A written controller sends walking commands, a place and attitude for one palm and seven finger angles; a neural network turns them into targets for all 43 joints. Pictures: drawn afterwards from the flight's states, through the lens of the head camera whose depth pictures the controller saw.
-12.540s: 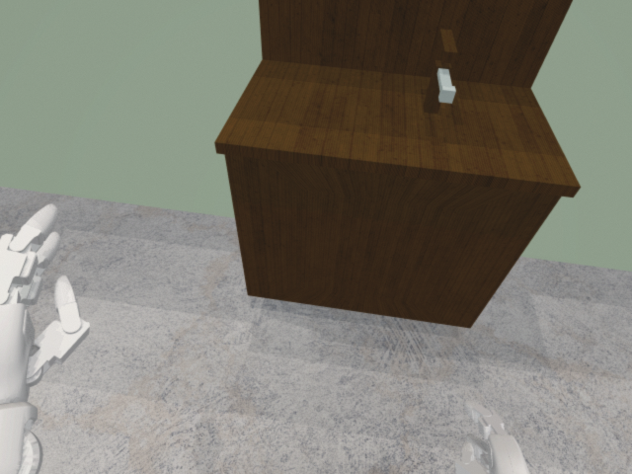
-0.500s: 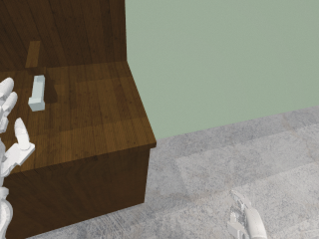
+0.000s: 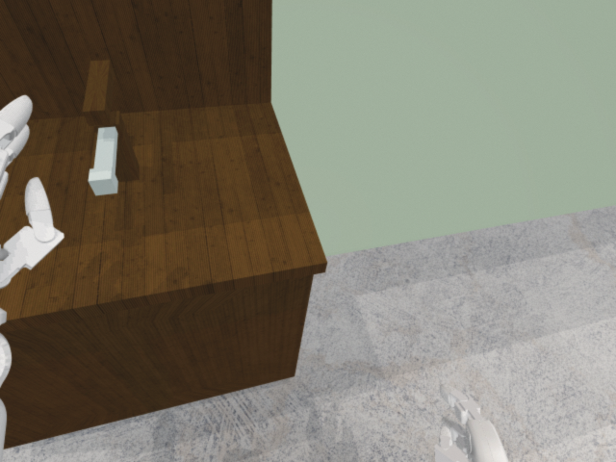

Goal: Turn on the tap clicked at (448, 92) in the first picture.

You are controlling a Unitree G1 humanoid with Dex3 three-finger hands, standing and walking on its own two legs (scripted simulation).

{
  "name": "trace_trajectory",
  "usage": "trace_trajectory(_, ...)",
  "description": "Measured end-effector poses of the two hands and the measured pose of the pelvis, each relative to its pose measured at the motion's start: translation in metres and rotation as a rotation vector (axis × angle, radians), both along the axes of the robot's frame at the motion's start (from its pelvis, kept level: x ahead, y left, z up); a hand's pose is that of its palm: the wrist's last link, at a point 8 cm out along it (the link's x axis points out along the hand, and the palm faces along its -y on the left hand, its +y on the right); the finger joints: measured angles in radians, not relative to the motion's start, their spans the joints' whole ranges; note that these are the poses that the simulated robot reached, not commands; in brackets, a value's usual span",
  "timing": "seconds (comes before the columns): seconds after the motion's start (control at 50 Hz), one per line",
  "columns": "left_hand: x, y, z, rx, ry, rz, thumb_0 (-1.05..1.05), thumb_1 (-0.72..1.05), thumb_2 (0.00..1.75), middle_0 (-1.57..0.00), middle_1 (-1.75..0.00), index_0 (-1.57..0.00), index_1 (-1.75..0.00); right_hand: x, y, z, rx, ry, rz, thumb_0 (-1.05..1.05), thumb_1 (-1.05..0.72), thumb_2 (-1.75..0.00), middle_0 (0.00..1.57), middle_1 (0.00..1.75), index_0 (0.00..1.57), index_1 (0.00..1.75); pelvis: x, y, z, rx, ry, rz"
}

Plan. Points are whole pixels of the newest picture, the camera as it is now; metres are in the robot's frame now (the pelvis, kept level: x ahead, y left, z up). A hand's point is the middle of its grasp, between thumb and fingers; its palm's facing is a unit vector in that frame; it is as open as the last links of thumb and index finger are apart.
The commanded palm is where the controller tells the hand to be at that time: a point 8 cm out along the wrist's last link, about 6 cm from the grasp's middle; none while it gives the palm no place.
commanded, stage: come to a stop and stand still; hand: left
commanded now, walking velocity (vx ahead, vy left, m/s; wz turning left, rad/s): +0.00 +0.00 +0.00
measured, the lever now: (103, 181) +0.41 +0.35 +0.09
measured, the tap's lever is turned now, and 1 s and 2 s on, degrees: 0 0 0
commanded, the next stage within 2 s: look again from close up in 0.76 s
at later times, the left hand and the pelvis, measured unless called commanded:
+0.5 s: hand (114, 257) +0.24 +0.23 +0.17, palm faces +0.39 -0.86 -0.33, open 7.4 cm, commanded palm +0.18 +0.26 +0.18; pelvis +0.01 -0.01 +0.00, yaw -2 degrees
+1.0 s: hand (107, 270) +0.24 +0.24 +0.16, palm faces +0.36 -0.86 -0.36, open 7.4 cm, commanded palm +0.18 +0.27 +0.18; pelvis +0.01 +0.00 +0.00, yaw -2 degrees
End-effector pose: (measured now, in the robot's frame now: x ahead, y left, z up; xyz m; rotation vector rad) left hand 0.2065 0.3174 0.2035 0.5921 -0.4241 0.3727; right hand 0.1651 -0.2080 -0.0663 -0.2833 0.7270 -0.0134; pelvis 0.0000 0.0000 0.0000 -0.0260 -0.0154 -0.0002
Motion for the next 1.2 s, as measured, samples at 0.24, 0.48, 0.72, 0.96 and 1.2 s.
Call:
trace_trajectory(0.24, -0.010, -0.064, -0.052, -0.133, 0.279, -0.190, 0.01, 0.89, 0.90, -0.21, -0.30, -0.20, -0.30, -0.027, -0.014, -0.012, 0.090, -0.003, -0.133, 0.01, -0.90, -0.90, 0.21, 0.30, 0.20, 0.30, -0.001, 0.001, -0.001, 0.014, 0.011, -0.061)
trace_trajectory(0.48, -0.003, -0.041, -0.022, -0.164, 0.040, -0.044, 0.02, 0.89, 0.90, -0.21, -0.30, -0.21, -0.30, -0.002, -0.041, 0.005, -0.024, -0.036, -0.078, 0.01, -0.90, -0.90, 0.20, 0.30, 0.20, 0.30, 0.009, -0.013, 0.000, 0.002, 0.009, -0.035)
trace_trajectory(0.72, 0.007, -0.041, -0.045, -0.180, 0.194, -0.053, 0.01, 0.89, 0.90, -0.21, -0.30, -0.21, -0.30, 0.027, -0.026, 0.014, 0.012, -0.091, -0.086, 0.01, -0.91, -0.90, 0.20, 0.30, 0.20, 0.30, 0.019, -0.011, 0.002, 0.005, 0.022, -0.036)
trace_trajectory(0.96, -0.005, -0.038, -0.031, -0.185, 0.130, -0.048, 0.01, 0.89, 0.90, -0.21, -0.30, -0.21, -0.30, 0.018, -0.013, 0.008, 0.017, -0.047, -0.063, 0.01, -0.90, -0.90, 0.21, 0.30, 0.20, 0.30, 0.015, -0.006, 0.003, 0.003, 0.017, -0.028)
trace_trajectory(1.2, -0.011, -0.033, -0.038, -0.209, 0.153, -0.042, 0.02, 0.89, 0.90, -0.21, -0.30, -0.21, -0.30, 0.002, -0.016, 0.009, -0.005, -0.033, -0.089, 0.01, -0.90, -0.90, 0.21, 0.30, 0.20, 0.30, 0.009, -0.001, 0.004, 0.003, 0.009, -0.024)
